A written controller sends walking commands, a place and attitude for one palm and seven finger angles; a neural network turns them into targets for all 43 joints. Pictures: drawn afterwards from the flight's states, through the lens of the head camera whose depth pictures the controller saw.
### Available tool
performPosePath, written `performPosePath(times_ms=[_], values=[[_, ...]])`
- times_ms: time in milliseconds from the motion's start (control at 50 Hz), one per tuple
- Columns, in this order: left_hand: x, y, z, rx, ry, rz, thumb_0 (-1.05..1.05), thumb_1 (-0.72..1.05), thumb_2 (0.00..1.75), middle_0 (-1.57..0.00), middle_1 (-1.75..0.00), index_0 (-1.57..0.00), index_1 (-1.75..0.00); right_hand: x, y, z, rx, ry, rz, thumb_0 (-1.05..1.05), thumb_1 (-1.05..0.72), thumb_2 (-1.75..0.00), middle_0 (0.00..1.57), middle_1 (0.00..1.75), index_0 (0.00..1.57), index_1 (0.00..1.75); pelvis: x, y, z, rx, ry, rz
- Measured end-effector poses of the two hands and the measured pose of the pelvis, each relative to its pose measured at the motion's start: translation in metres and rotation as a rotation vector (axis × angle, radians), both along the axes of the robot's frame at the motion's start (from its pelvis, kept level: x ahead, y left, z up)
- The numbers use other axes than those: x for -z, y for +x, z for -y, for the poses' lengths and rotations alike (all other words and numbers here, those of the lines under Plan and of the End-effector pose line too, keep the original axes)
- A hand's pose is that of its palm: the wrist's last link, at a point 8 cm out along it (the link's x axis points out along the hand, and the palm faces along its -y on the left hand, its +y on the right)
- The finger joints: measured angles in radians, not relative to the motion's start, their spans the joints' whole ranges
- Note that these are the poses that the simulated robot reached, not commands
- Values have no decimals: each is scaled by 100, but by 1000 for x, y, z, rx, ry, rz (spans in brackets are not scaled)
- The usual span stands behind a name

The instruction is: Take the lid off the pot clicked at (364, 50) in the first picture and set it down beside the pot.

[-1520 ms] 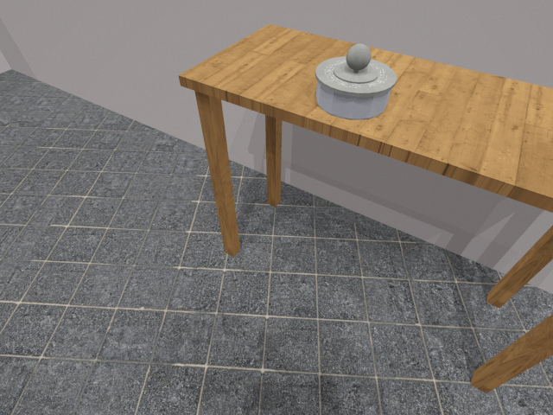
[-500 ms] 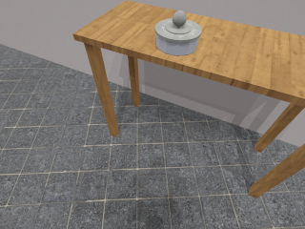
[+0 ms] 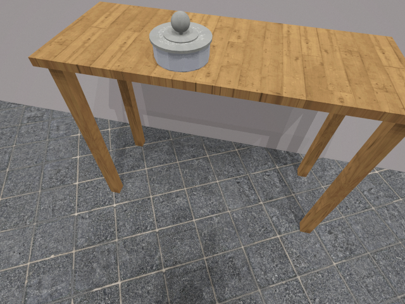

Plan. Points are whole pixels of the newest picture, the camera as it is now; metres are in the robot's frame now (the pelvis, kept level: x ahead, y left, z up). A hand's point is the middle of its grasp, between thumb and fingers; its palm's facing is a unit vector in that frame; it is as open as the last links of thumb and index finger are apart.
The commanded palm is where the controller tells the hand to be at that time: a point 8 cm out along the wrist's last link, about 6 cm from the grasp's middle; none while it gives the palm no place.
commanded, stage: turn to face it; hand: left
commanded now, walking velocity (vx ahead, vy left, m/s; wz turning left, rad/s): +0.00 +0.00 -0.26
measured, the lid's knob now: (180, 21) +0.78 +0.14 +0.17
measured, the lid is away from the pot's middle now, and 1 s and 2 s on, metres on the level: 0.00 0.00 0.00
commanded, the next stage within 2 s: take the last steps up to it in 0.08 s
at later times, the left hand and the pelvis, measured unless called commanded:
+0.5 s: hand out of the picture +0.08 +0.19 -0.16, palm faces -0.06 -0.98 -0.18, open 7.4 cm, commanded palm none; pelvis +0.04 +0.02 +0.00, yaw -6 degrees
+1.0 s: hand (126, 235) +0.29 +0.23 -0.16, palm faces -0.09 -0.98 -0.19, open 7.3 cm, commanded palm none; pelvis +0.20 +0.06 +0.00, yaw -8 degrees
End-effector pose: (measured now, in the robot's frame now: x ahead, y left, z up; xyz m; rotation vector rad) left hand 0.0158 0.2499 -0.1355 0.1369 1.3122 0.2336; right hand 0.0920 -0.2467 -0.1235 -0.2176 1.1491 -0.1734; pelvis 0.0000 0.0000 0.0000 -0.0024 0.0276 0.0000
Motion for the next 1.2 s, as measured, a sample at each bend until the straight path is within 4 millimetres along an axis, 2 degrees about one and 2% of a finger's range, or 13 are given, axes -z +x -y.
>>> performPosePath(times_ms=[60,160,320,420,480,560,680,740,800,940,1080,1140,1200], values=[[7,17,-16,35,0,22,0,90,90,-20,-30,-20,-30,-2,-16,-9,20,-16,1,1,-91,-90,20,29,20,30,3,-2,-9,18,-2,7],[-1,49,-26,94,3,67,0,91,90,-20,-30,-20,-30,-4,-52,-19,62,-7,-73,1,-91,-90,20,29,20,30,-3,-1,-13,60,-2,14],[-2,86,1,220,5,107,0,91,90,-19,-30,-20,-30,21,-105,-15,182,54,-166,1,-91,-90,20,30,20,30,7,8,-5,124,1,24],[-4,78,16,190,-22,101,0,91,90,-20,-30,-20,-30,23,-118,-14,197,73,-259,1,-91,-90,20,29,20,30,3,24,-8,113,-21,32],[-3,65,15,169,-41,44,0,90,90,-20,-30,-20,-30,16,-106,-17,204,73,-250,1,-91,-90,19,29,20,30,-3,38,-13,109,-15,32],[4,53,5,139,-68,-44,0,90,90,-20,-30,-20,-30,8,-74,-29,200,71,-212,1,-91,-90,19,29,20,30,-4,60,-24,104,-11,31],[29,63,-32,97,-85,-148,0,90,90,-20,-30,-20,-30,16,-18,-58,174,30,-137,1,-91,-90,19,29,20,30,14,101,-54,104,-17,37],[26,91,-45,123,-69,-150,1,90,90,-20,-30,-20,-30,15,-7,-77,196,41,-140,1,-91,-90,19,29,20,30,10,117,-61,117,-6,38],[16,135,-50,143,-61,-82,1,91,90,-20,-30,-20,-30,10,-2,-97,210,75,-174,0,-91,-90,19,29,20,30,1,134,-64,123,7,33],[-5,233,-37,183,-50,65,0,91,90,-19,-30,-19,-30,14,17,-126,237,167,-252,1,-91,-90,20,29,20,30,-7,177,-65,132,24,28],[-3,314,-6,244,-33,147,0,91,90,-19,-30,-20,-30,36,44,-118,276,214,-308,1,-91,-90,20,30,20,30,7,226,-46,136,38,41],[1,329,5,232,-35,164,0,91,90,-19,-30,-20,-30,43,64,-105,267,200,-329,1,-91,-90,20,30,20,30,11,240,-41,121,8,45],[-2,337,4,196,-18,166,-1,93,90,-20,-30,-20,-30,40,94,-91,252,165,-310,1,-91,-90,20,29,20,30,8,248,-40,111,-1,43]])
